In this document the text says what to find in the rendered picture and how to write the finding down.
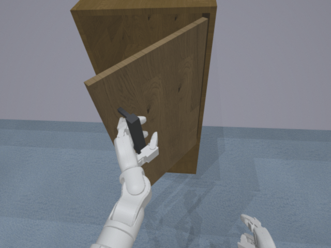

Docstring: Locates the handle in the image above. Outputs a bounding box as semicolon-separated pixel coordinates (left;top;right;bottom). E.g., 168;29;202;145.
117;107;146;154

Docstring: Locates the left robot hand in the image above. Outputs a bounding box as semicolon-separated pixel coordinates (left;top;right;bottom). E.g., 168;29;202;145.
114;116;159;172

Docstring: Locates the cupboard door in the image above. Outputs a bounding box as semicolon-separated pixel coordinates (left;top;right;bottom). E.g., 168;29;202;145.
84;17;208;186

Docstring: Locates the robot left forearm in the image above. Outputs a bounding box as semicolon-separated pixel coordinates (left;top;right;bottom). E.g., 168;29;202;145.
90;167;152;248

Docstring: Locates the right robot hand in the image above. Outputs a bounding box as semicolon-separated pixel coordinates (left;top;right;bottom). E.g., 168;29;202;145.
237;214;276;248

